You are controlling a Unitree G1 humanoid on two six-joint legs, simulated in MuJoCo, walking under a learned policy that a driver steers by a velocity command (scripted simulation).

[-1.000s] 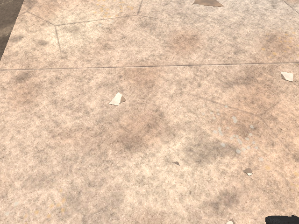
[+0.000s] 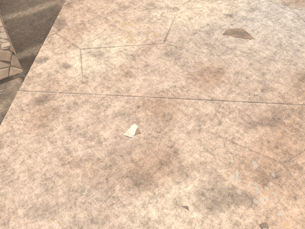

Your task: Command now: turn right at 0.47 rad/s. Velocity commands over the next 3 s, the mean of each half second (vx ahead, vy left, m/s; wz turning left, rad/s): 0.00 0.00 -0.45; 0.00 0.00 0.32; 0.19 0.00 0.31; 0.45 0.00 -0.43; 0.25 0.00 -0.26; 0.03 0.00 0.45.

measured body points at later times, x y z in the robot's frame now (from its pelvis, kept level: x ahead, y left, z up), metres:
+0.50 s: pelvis +0.00 -0.01 +0.01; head +0.02 -0.03 +0.45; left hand +0.23 +0.21 -0.08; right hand +0.07 -0.32 -0.10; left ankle +0.05 +0.13 -0.72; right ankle +0.00 -0.10 -0.73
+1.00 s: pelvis +0.01 +0.01 +0.01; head +0.04 +0.02 +0.45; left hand +0.14 +0.30 -0.09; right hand +0.17 -0.28 -0.08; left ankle +0.00 +0.13 -0.67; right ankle +0.00 -0.10 -0.73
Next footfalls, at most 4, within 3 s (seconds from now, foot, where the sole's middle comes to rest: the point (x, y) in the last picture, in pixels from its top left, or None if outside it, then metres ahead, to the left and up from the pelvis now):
0.02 right None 0.04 -0.11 -0.77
0.52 left None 0.08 0.11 -0.77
1.14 left None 0.04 0.16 -0.77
1.70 right None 0.34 -0.06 -0.77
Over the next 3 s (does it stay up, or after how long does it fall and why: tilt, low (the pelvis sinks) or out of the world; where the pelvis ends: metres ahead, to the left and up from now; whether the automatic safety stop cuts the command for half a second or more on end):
stays up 0.58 0.06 0.01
